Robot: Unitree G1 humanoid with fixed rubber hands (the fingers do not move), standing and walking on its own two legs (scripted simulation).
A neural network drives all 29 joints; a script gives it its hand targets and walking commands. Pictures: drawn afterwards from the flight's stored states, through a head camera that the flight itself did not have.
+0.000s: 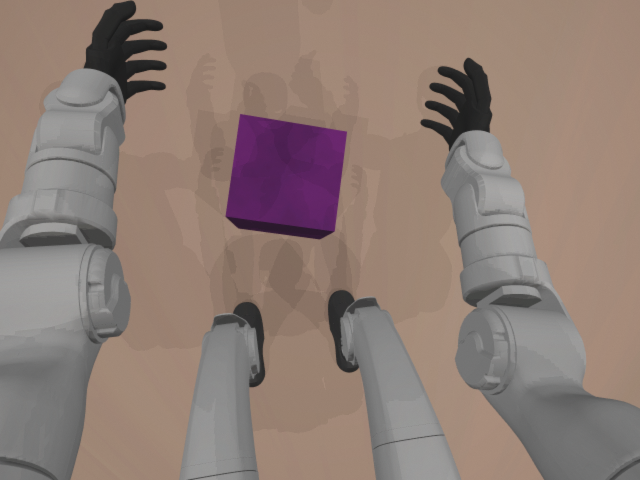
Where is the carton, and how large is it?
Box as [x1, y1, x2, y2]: [225, 114, 346, 238]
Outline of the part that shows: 240,114 225,216 237,227 313,238 321,238 334,231 346,132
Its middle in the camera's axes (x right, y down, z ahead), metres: -0.07 -0.13 +0.87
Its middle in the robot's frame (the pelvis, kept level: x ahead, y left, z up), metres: +0.50 -0.02 -0.52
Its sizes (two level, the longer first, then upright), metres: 0.210 0.200 0.250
